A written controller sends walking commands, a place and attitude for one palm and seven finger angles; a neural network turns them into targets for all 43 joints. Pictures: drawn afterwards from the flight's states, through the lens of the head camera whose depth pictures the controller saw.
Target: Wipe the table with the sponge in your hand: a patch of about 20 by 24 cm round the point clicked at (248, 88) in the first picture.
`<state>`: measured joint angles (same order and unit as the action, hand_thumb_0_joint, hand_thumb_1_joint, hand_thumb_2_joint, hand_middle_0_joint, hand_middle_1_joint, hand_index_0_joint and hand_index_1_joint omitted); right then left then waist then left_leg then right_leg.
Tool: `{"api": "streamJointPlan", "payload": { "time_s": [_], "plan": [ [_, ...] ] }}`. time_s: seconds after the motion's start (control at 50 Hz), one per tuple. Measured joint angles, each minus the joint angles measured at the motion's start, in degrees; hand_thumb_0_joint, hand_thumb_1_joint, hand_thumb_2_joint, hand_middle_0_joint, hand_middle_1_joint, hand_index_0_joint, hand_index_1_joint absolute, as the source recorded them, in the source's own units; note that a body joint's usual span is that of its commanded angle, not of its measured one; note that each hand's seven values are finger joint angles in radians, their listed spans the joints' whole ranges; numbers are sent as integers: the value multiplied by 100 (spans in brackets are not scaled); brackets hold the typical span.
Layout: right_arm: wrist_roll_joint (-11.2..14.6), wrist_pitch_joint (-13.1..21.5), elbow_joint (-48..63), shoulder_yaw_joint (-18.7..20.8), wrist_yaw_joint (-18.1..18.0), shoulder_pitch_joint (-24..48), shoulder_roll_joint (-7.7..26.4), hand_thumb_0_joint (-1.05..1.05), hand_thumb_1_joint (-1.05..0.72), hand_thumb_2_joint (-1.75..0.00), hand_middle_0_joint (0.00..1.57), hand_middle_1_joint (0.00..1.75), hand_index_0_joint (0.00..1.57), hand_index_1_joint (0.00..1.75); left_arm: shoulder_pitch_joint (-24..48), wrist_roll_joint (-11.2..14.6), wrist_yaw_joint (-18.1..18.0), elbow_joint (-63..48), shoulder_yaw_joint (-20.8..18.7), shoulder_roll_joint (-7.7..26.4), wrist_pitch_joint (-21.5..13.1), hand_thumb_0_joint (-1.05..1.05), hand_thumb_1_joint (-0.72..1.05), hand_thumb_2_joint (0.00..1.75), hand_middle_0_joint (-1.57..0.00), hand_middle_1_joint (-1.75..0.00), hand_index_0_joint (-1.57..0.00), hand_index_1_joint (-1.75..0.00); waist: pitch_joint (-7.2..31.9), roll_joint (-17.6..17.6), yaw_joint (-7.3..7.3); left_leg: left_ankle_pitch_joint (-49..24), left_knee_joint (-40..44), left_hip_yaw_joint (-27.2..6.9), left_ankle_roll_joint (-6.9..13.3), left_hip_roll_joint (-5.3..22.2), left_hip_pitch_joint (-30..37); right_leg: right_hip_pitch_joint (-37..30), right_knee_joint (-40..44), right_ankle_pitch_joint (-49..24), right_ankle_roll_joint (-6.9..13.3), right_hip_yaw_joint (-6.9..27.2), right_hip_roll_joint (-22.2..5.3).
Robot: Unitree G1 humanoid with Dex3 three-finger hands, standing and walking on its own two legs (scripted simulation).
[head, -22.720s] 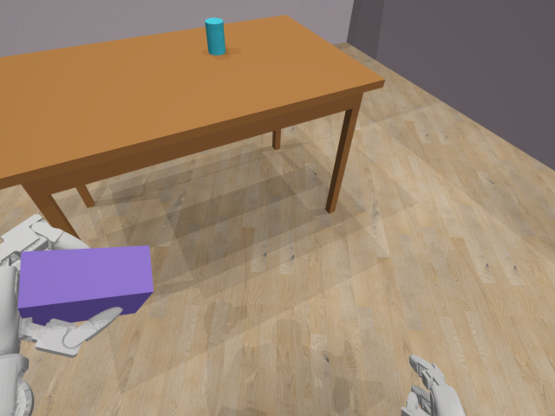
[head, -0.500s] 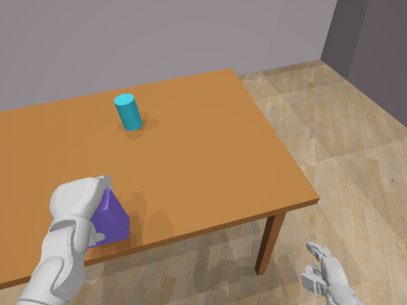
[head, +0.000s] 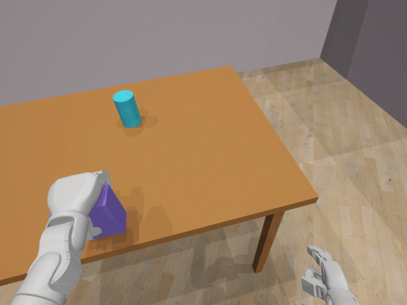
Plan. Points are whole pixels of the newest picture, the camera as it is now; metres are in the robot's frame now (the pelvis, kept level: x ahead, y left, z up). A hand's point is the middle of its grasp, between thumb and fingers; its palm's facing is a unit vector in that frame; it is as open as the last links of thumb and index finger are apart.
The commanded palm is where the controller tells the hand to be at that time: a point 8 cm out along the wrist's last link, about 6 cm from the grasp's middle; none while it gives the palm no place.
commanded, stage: lower the sponge onto the table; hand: left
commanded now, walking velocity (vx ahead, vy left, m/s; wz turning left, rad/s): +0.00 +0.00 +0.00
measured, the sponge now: (95, 218) +0.25 +0.28 +0.01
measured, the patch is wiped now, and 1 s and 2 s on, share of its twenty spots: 0.00 0.00 0.20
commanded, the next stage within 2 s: wipe forward along the first lane in 0.92 s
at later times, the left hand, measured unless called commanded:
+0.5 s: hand (92, 209) +0.26 +0.28 +0.04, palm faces -0.02 -0.08 -1.00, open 9.4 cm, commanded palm +0.23 +0.29 +0.10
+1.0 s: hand (96, 211) +0.26 +0.28 +0.02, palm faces -0.04 -0.07 -1.00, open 9.4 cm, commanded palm +0.24 +0.29 +0.07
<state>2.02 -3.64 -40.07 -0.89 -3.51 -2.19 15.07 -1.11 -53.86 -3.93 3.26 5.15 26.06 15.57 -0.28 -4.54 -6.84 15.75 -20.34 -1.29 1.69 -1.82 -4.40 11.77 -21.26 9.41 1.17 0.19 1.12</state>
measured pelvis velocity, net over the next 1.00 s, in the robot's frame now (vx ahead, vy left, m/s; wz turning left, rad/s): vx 0.00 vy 0.00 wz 0.00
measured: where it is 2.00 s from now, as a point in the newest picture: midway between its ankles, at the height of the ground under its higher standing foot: outside the picture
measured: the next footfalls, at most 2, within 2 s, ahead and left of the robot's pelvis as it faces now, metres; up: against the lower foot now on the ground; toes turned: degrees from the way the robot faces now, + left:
none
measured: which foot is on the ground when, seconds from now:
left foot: down 0.00-1.00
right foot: down 0.00-1.00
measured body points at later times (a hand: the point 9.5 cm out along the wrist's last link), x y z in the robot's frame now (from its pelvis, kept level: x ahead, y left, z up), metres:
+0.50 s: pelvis +0.00 +0.00 +0.00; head +0.02 -0.03 +0.45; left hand +0.25 +0.28 +0.09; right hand +0.23 -0.22 -0.10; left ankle -0.06 +0.10 -0.74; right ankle +0.02 -0.11 -0.74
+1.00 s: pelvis +0.00 +0.00 +0.00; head +0.01 -0.03 +0.45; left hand +0.26 +0.28 +0.08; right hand +0.22 -0.22 -0.11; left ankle -0.06 +0.10 -0.74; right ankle +0.02 -0.11 -0.74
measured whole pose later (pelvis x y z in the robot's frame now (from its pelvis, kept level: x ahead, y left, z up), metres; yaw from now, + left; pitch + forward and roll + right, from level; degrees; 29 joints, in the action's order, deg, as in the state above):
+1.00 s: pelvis +0.00 +0.00 +0.00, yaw +0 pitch +2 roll +0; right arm 2.4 -3.3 -41.2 0.2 -3.3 -2.9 14.5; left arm 0.4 -55.7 -11.3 12.1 5.4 23.0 16.3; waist 1.5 -4.0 -5.8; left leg 17.5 -23.9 -1.2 1.5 -1.7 -8.5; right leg 15.8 -24.5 10.8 1.2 0.3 1.3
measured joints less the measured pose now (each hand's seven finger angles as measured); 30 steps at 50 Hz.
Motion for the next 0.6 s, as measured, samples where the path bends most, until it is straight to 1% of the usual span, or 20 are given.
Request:
{"api": "streamJointPlan", "payload": {
  "time_s": [0.04, 0.1, 0.16, 0.22, 0.26, 0.32, 0.38, 0.44, 0.48, 0.52, 0.6],
  "plan": [
    [9, 0, -9, 6, 9, -15, -22, 1, -91, -90, 20, 30, 20, 30, -7, -31, -118, 3, -60, 13, 16, -1, -44, 105, -78, -137, -80, -137, 17, 8, -1, 10, -7, 17, -4, 12, -12, 12, 4, -4, 4, 16, 14],
    [29, -7, -36, 24, 42, -30, -18, 1, -91, -90, 20, 30, 20, 30, -31, 1, -237, 6, -131, -10, 154, -1, -44, 105, -78, -138, -80, -137, 51, -17, 13, 18, -7, 18, -6, 13, -19, 16, 12, 0, -1, 18, 15],
    [54, -28, -47, 34, 62, -34, 16, 1, -91, -90, 20, 30, 20, 30, -96, 71, -241, 13, -132, -55, 353, -1, -44, 105, -78, -138, -80, -137, 91, -60, 42, 28, -19, 3, 8, 2, -37, 24, 4, 14, -17, 6, 2],
    [70, -47, -61, 27, 56, -13, 56, 1, -91, -90, 20, 30, 20, 30, -93, 117, -143, 127, -50, -104, 482, -1, -44, 105, -78, -138, -79, -137, 87, -69, 52, 32, -38, -18, 22, -15, -60, 43, -20, 32, -27, -14, -17],
    [58, -40, -51, 30, 42, -8, 67, 1, -91, -90, 20, 30, 20, 30, -78, 104, -72, 202, 17, -123, 472, -1, -44, 105, -78, -138, -79, -137, 69, -52, 51, 38, -61, -33, 26, -22, -82, 59, -42, 43, -29, -28, -25],
    [22, -5, -29, 49, 17, -17, 62, 1, -91, -90, 20, 30, 20, 30, -85, 51, -33, 207, 93, -141, 307, -1, -44, 105, -78, -138, -80, -137, 44, -10, 20, 53, -94, -34, 24, -21, -106, 82, -70, 56, -23, -30, -23],
    [-16, 44, -21, 82, 4, -39, 35, 1, -91, -90, 20, 30, 20, 30, -100, -51, -140, 176, 133, -157, 71, -1, -44, 105, -78, -138, -80, -137, 50, 17, -5, 80, -133, -29, 16, -12, -128, 99, -92, 69, -17, -26, -13],
    [-19, 52, -25, 94, 18, -41, 3, 1, -91, -90, 20, 30, 20, 30, -124, -129, -302, 130, 115, -173, -27, -1, -44, 105, -78, -138, -80, -137, 82, 22, -15, 99, -147, -5, 8, -2, -138, 120, -110, 79, -11, -2, 0],
    [-5, 41, -38, 94, 37, -32, -15, 1, -91, -90, 20, 30, 20, 30, -118, -140, -412, 152, 84, -190, 2, -1, -44, 105, -78, -138, -80, -137, 106, 13, -2, 106, -152, 1, 5, 0, -146, 131, -117, 85, -13, 4, 4],
    [22, 11, -54, 77, 60, -9, -24, 1, -91, -90, 20, 30, 20, 30, -114, -111, -478, 208, 35, -204, 106, -1, -44, 105, -78, -138, -80, -137, 124, 0, 12, 108, -144, 16, 5, 4, -146, 141, -119, 86, -13, 19, 10],
    [50, -42, -58, 60, 98, 5, -25, 1, -91, -90, 20, 30, 20, 30, -176, -24, -467, 286, -29, -229, 354, -1, -44, 105, -78, -138, -79, -137, 156, -17, 50, 107, -141, 18, 7, 3, -159, 159, -129, 92, -18, 22, 9]
  ]
}}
